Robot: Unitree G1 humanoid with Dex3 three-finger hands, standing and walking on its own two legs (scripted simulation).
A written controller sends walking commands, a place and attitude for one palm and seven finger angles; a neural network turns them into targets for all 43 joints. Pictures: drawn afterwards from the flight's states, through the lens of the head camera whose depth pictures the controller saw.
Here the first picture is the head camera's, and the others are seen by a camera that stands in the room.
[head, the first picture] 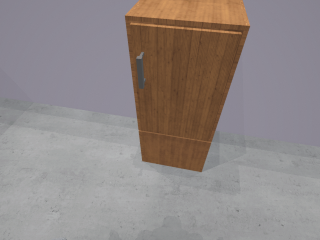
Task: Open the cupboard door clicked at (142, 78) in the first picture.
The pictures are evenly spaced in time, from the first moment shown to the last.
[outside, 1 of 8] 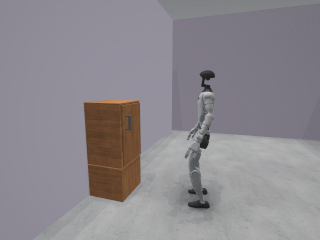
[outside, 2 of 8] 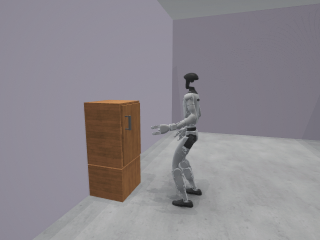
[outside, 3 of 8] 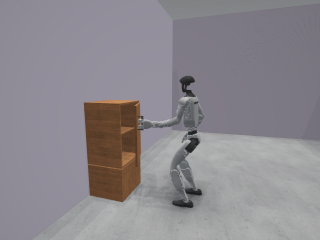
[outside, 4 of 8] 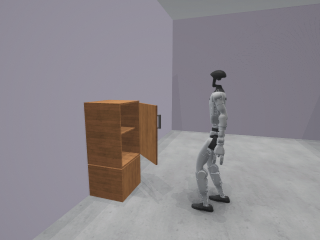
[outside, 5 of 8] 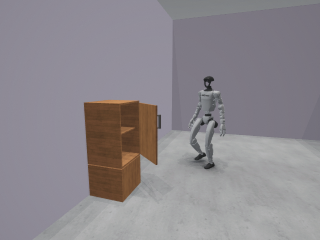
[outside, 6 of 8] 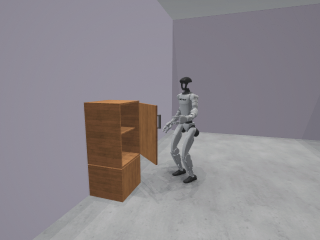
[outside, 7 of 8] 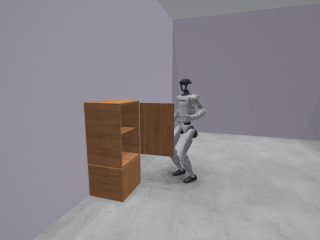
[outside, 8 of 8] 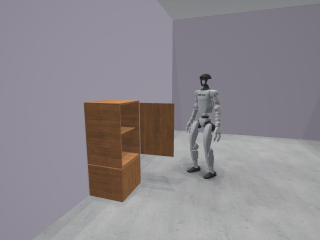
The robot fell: no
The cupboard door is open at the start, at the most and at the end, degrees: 0 94 94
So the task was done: yes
